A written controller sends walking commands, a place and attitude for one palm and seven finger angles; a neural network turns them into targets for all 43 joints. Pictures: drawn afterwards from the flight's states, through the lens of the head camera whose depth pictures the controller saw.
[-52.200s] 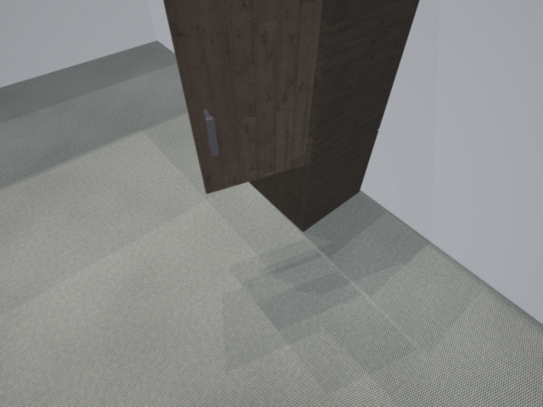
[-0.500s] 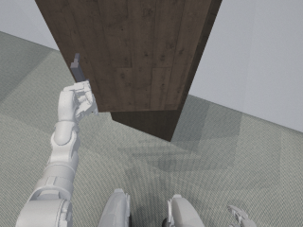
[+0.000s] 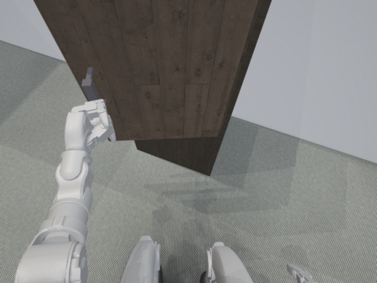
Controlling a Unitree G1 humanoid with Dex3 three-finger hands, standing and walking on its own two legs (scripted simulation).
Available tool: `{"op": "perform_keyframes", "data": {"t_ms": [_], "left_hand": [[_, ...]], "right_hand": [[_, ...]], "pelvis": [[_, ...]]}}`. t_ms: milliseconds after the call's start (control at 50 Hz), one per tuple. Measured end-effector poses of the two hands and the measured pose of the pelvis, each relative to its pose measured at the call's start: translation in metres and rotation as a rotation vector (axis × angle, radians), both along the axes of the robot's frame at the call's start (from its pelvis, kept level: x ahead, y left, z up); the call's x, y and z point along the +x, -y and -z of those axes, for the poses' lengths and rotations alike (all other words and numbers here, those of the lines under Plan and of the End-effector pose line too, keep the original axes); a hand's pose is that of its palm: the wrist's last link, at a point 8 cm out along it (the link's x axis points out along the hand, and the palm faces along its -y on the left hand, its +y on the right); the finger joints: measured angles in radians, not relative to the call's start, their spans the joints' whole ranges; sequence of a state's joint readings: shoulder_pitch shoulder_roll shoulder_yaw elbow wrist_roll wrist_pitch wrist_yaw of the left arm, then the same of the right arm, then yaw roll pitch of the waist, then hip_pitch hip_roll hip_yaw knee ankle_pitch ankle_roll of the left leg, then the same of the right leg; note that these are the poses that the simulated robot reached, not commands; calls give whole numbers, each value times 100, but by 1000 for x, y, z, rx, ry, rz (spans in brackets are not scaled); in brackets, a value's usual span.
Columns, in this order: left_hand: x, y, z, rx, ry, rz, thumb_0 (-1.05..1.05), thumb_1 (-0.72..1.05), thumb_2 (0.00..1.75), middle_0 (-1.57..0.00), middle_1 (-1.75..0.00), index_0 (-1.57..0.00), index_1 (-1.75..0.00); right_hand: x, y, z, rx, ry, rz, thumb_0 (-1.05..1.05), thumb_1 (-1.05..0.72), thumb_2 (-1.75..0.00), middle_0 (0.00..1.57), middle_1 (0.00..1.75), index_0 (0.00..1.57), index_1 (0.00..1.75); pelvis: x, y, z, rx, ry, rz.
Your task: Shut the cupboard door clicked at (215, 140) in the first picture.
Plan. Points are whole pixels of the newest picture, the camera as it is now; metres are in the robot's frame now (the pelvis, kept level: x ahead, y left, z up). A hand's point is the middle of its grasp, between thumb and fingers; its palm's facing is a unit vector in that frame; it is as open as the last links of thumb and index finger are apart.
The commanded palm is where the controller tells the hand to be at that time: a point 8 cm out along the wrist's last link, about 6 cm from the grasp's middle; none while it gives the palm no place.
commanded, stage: push the door shut along its arc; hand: left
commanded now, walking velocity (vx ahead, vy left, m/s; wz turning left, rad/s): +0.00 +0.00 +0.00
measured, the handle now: (96, 95) +0.52 +0.21 +0.03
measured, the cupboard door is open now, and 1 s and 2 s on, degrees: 25 10 1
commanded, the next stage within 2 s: pull the fist back off the door in 1.44 s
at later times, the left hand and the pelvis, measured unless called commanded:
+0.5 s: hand (112, 106) +0.48 +0.17 +0.04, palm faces -0.09 -1.00 -0.03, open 3.1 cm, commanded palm +0.48 +0.21 +0.04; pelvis -0.01 +0.01 -0.01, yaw -1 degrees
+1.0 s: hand (130, 85) +0.54 +0.14 +0.04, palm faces -0.21 -0.98 -0.04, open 3.1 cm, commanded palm +0.55 +0.17 +0.04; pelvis -0.01 +0.02 -0.03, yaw -3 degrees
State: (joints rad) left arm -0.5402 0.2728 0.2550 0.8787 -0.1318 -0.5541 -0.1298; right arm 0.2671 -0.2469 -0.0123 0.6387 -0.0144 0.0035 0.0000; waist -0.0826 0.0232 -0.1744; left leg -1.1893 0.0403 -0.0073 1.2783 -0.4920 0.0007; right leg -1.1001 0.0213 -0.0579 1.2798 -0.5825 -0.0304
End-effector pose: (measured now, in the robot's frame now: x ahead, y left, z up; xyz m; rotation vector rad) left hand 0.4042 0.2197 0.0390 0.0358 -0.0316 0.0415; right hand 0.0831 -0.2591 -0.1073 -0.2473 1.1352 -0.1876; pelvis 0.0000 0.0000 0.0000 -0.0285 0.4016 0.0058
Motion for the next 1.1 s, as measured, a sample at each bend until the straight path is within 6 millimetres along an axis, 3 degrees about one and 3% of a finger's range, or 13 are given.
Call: {"op": "perform_keyframes", "data": {"t_ms": [100,240,420,700,1100], "left_hand": [[6,-2,4,-11,-35,15,2,90,90,-130,-150,-130,-150],[26,-5,-10,2,19,51,2,89,90,-130,-150,-130,-150],[51,-8,-3,-4,-32,106,2,90,90,-132,-150,-130,-150],[91,3,0,3,-52,171,2,90,90,-130,-150,-130,-150],[144,33,-8,5,-54,283,2,90,90,-130,-150,-130,-150]], "right_hand": [[7,-2,-2,-6,19,-1,1,-90,-90,20,30,21,30],[1,-6,1,-10,2,2,1,-90,-90,20,30,21,30],[-30,-8,9,-16,-82,35,1,-90,-90,20,30,21,30],[-85,-10,12,-39,-207,103,1,-90,-90,20,30,21,30],[-113,-17,17,-28,-258,162,0,-90,-90,20,30,21,30]], "pelvis": [[0,-2,0,-2,-4,1],[0,-5,3,-10,-12,-1],[-5,-10,11,-24,-37,-4],[-9,-17,21,-41,-81,3],[-9,-16,32,-51,-134,26]]}}
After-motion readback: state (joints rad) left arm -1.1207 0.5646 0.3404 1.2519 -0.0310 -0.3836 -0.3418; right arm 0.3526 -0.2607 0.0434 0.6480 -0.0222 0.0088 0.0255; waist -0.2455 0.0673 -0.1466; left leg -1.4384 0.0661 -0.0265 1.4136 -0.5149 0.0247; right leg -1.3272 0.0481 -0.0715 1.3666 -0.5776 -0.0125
